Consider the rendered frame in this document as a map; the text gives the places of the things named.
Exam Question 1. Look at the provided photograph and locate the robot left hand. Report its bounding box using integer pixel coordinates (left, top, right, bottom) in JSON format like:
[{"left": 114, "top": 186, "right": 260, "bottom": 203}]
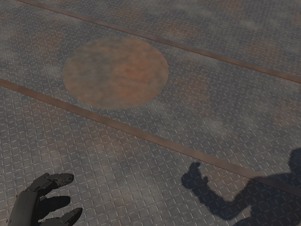
[{"left": 7, "top": 172, "right": 83, "bottom": 226}]

